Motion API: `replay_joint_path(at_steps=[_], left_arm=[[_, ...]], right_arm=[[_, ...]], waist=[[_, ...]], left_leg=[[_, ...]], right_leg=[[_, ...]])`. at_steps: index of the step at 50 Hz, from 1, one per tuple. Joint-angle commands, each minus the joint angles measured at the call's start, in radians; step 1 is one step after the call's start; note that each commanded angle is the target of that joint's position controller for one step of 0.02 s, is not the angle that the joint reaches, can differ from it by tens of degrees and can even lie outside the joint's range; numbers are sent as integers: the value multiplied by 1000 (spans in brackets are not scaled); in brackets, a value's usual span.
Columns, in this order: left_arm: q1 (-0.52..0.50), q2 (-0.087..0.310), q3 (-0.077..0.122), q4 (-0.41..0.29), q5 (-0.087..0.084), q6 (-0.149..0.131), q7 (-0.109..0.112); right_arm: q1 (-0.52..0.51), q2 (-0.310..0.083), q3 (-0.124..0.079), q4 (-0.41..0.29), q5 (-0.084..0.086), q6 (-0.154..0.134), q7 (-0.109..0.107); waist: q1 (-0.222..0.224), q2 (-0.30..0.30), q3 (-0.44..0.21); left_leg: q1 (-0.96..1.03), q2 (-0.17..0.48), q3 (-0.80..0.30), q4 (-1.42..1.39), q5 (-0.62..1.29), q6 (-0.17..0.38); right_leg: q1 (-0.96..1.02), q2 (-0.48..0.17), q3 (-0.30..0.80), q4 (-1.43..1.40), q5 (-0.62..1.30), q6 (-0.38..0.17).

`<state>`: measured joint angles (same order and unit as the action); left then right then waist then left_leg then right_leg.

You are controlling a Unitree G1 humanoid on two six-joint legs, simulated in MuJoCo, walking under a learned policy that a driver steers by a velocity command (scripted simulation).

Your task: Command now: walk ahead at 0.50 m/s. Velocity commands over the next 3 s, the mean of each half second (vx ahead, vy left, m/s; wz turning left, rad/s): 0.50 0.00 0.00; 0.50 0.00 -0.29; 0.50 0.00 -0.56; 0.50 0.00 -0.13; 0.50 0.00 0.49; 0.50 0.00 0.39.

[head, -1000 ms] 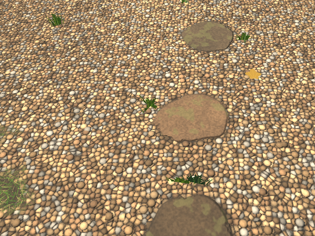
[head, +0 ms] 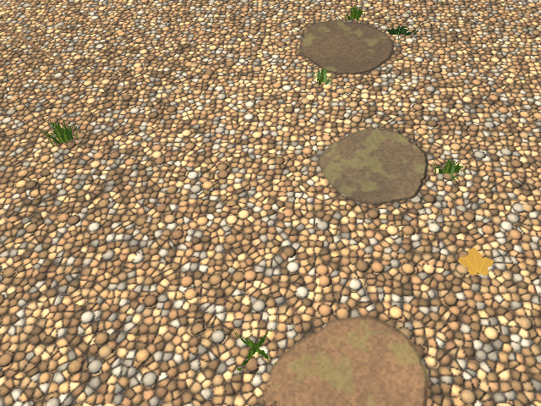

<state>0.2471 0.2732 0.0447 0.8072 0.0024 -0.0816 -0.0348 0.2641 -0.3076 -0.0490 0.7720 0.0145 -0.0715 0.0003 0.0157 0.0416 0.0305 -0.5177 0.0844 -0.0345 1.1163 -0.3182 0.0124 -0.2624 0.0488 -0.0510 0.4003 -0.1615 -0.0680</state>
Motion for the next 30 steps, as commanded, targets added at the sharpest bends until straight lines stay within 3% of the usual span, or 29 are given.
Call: replay_joint_path(at_steps=[1, 7, 10, 12, 15, 16, 17, 18, 19, 20, 21, 22, 23, 25, 27, 30], left_arm=[[-25, 131, 31, -45, -2, -28, 6], [57, 167, 37, 1, -14, -14, 27], [118, 182, 40, 33, -21, -1, 29], [135, 188, 43, 51, -24, 11, 33], [117, 207, 51, 60, -26, 27, 40], [93, 209, 51, 57, -26, 32, 42], [96, 179, 39, 51, -17, 35, 44], [152, 104, 13, 22, 2, 25, 43], [227, 30, -11, 28, -2, 3, 36], [143, 139, 15, 22, -28, -13, 27], [58, 167, 22, -7, -45, -22, 22], [13, 157, 21, -14, -34, -26, 26], [7, 148, 26, -14, -22, -21, 28], [49, 113, 23, 2, -19, 1, 29], [38, 90, 20, -1, -13, 18, 34], [-49, 79, 17, -25, -10, 22, 33]], right_arm=[[36, -58, -18, -58, -9, 7, -8], [-173, -15, 0, -110, -7, -9, 8], [-260, -20, 2, -139, 3, -17, 24], [-292, -31, -1, -158, 4, -22, 36], [-236, -64, -14, -152, 0, -26, 44], [-141, -88, -28, -126, -3, -26, 41], [14, -136, -53, -79, -7, -24, 31], [154, -222, -74, -60, -24, -20, 22], [195, -236, -75, -42, -14, -16, 28], [176, -149, -50, -47, -5, -17, 28], [97, -127, -41, -57, -4, -17, 25], [35, -113, -36, -65, -12, -17, 26], [-7, -88, -29, -69, -20, -20, 28], [-35, -68, -25, -64, -22, -30, 31], [-28, -84, -29, -46, -16, -40, 28], [1, -106, -36, -16, -20, -38, 14]], waist=[[-34, -118, -37], [36, -93, 11], [70, -92, 35], [69, -98, 44], [17, -119, 7], [-42, -117, -51], [-108, -93, -160], [-123, 55, -319], [-96, 262, -414], [-125, 157, -334], [-108, 105, -196], [-83, 31, -125], [-51, 21, -80], [-9, 47, -75], [3, 39, -49], [-16, 17, -13]], left_leg=[[-106, 62, -27, -57, 93, -26], [-105, 28, 16, -438, 396, -33], [-112, 7, 23, -534, 409, -22], [-131, -1, 14, -576, 359, 0], [-30, -34, 35, -614, 249, 43], [111, -66, 67, -642, 250, 66], [349, -60, 63, -630, 277, 99], [716, 163, -230, -596, 263, 200], [910, 304, -637, -745, 63, 304], [863, 279, -625, -796, -57, 266], [725, 253, -490, -820, -9, 235], [594, 217, -395, -845, 91, 223], [493, 184, -322, -875, 186, 217], [400, 147, -241, -932, 259, 220], [357, 139, -179, -969, 319, 233], [381, 131, -95, -1002, 351, 224]], right_leg=[[75, -266, 246, -257, 186, -188], [120, -218, 117, -276, 213, -138], [199, -255, 129, -254, 182, -137], [272, -290, 143, -218, 209, -126], [338, -310, 145, -119, 392, -97], [326, -280, 114, -4, 544, -78], [245, -225, 74, 190, 567, -49], [-58, -130, 21, 543, 279, 5], [-349, 17, 92, 791, -403, 41], [-459, -41, 179, 887, -412, 27], [-500, -91, 145, 878, -318, 16], [-472, -133, 124, 833, -231, 19], [-427, -163, 124, 779, -174, 25], [-338, -186, 125, 728, -120, 41], [-349, -193, 114, 670, -78, 62], [-421, -197, 114, 518, 75, 85]])
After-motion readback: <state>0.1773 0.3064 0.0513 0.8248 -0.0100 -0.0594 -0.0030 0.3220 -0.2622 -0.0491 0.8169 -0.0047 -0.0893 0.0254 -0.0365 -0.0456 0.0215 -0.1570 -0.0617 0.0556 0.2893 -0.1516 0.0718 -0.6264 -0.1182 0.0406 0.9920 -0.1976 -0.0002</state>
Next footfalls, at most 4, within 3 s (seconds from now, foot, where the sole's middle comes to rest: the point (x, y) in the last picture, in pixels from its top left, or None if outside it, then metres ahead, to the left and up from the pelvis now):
0.34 left None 0.37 0.15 -0.78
0.90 right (334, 336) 0.66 -0.09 -0.78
1.38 left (289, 234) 0.98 0.02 -0.78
1.88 right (410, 212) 1.06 -0.35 -0.78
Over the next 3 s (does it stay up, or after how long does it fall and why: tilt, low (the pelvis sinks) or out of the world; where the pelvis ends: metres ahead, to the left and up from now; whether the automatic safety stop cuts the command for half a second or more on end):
stays up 1.58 -0.38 -0.01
